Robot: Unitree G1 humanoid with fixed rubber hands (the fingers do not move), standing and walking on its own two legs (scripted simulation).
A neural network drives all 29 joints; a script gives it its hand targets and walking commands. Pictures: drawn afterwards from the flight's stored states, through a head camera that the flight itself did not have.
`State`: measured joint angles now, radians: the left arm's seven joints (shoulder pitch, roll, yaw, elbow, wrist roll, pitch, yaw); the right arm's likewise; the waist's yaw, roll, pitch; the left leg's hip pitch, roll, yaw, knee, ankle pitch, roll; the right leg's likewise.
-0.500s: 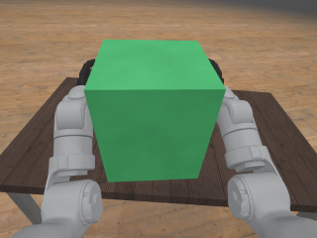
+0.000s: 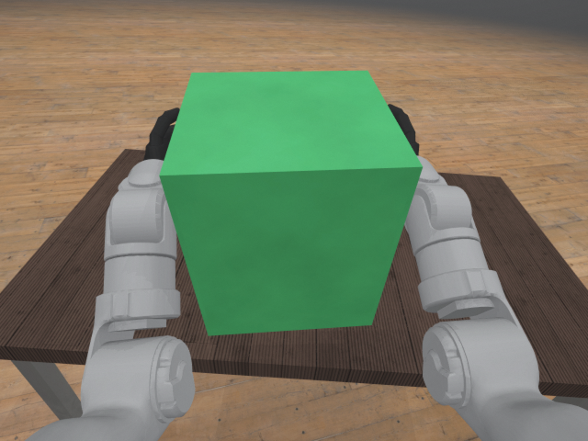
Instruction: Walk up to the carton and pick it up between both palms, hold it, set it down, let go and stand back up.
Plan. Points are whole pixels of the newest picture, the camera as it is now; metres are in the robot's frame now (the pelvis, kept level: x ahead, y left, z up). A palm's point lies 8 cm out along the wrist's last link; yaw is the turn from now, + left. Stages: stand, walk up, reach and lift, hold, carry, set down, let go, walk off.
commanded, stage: set down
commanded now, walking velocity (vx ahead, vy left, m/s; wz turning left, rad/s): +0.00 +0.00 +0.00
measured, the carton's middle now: (286, 205) +0.34 +0.02 +0.21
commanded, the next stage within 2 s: none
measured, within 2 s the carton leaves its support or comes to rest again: neither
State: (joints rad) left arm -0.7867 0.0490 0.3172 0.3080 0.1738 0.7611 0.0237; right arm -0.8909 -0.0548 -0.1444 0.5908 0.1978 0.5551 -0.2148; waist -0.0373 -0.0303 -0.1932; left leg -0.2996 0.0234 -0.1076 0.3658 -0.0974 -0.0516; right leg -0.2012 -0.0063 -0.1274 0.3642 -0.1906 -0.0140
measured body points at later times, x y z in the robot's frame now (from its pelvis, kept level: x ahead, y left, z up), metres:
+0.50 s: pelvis +0.03 -0.01 +0.00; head +0.02 +0.01 +0.45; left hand +0.45 +0.17 +0.18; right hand +0.46 -0.13 +0.19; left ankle +0.06 +0.14 -0.74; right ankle +0.00 -0.10 -0.74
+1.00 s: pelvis +0.03 -0.01 +0.00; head +0.02 +0.01 +0.45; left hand +0.44 +0.16 +0.15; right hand +0.45 -0.14 +0.16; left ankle +0.06 +0.14 -0.74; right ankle +0.00 -0.10 -0.74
